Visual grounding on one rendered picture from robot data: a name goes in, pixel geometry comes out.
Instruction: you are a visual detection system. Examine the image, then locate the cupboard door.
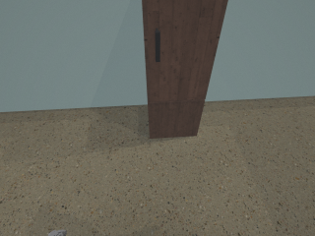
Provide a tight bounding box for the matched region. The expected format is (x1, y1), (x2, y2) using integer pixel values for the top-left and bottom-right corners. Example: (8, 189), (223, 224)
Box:
(147, 0), (225, 102)

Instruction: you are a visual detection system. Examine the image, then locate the handle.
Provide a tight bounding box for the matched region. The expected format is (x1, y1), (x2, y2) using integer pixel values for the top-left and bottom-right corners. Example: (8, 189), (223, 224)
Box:
(155, 28), (160, 62)

